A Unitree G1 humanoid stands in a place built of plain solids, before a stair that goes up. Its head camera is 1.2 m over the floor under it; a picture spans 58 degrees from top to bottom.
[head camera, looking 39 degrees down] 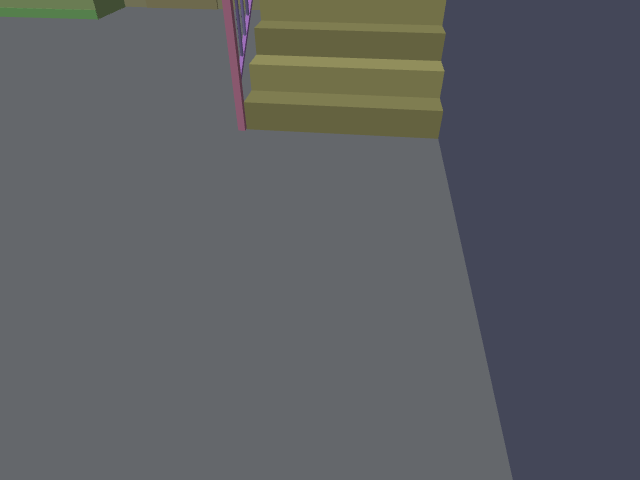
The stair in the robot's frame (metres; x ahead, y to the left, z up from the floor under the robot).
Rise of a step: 0.17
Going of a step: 0.21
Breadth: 1.21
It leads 7 degrees to the right of straight ahead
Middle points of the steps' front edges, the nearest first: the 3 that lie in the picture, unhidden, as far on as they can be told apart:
2.55 -0.13 0.18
2.75 -0.15 0.34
2.95 -0.17 0.51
